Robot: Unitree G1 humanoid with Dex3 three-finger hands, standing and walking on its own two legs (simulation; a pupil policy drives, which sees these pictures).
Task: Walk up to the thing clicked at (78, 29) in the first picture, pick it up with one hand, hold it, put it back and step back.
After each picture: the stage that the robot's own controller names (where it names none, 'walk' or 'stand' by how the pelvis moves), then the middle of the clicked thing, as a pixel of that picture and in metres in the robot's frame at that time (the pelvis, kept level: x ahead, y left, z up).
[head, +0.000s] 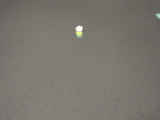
stand; (79, 32) +1.55 +0.09 -0.72
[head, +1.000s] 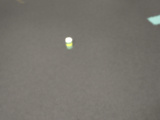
walk; (69, 43) +1.40 +0.29 -0.71
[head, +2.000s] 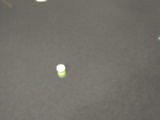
walk; (61, 71) +0.88 +0.29 -0.71
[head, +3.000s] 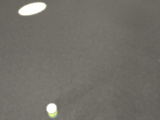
walk; (52, 110) +0.51 +0.23 -0.70
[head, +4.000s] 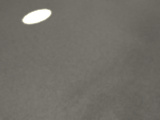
stand; out of the picture +0.31 +0.21 -0.70
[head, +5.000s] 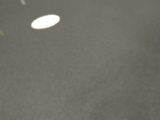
stand; out of the picture +0.30 +0.19 -0.72
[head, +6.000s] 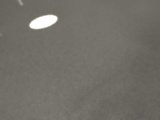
stand; out of the picture +0.32 +0.20 -0.73
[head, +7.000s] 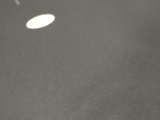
stand; out of the picture +0.30 +0.22 -0.73
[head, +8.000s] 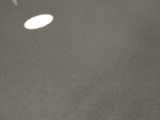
stand; out of the picture +0.29 +0.22 -0.73
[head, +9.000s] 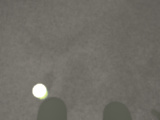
go down; (40, 92) +0.34 +0.23 -0.47
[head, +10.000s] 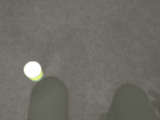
go down; (34, 72) +0.38 +0.25 -0.31
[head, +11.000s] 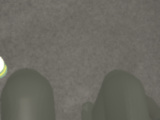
close in; out of the picture +0.35 +0.28 -0.24
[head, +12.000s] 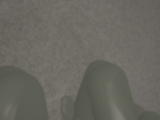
close; out of the picture +0.34 +0.29 -0.21
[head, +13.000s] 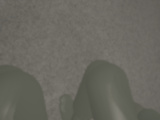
lift; out of the picture +0.34 +0.30 -0.21
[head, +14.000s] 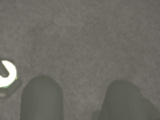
lift; (4, 78) +0.30 +0.27 -0.09
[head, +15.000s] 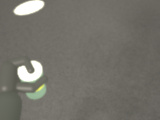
hold; (33, 80) +0.33 +0.18 +0.04
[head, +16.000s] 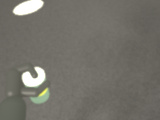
hold; (37, 86) +0.33 +0.18 +0.00
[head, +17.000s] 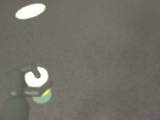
hold; (39, 86) +0.33 +0.17 +0.00
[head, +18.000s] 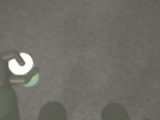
crouch; (25, 71) +0.37 +0.21 -0.07
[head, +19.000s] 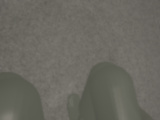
lower; out of the picture +0.36 +0.30 -0.22
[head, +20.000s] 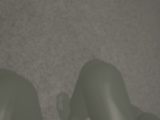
lower; out of the picture +0.37 +0.31 -0.22
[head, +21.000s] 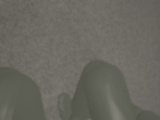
lower; out of the picture +0.36 +0.31 -0.21
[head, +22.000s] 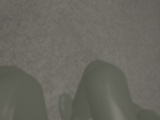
lower; out of the picture +0.36 +0.31 -0.22
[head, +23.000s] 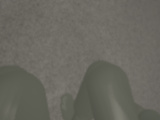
loosen; out of the picture +0.36 +0.30 -0.21
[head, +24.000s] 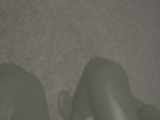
withdraw; out of the picture +0.35 +0.28 -0.21
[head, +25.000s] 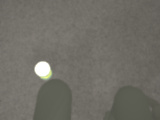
walk; (44, 71) +0.39 +0.23 -0.36
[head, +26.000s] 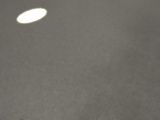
stand; out of the picture +0.31 +0.20 -0.66
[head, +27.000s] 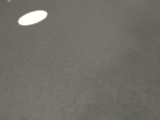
stand; out of the picture +0.33 +0.22 -0.67
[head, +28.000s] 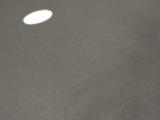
stand; out of the picture +0.32 +0.21 -0.70
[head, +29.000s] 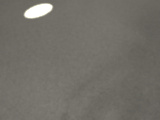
walk; out of the picture +0.36 +0.20 -0.71
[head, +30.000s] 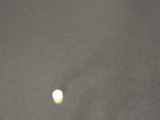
walk; (58, 97) +0.51 +0.18 -0.70
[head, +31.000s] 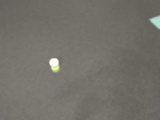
walk; (54, 65) +0.80 +0.29 -0.69
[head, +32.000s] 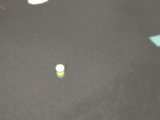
stand; (60, 71) +0.92 +0.23 -0.72
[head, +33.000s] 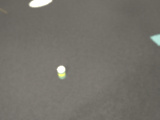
stand; (61, 72) +0.93 +0.24 -0.73
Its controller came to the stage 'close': yes
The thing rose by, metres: 0.71
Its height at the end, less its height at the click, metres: +0.00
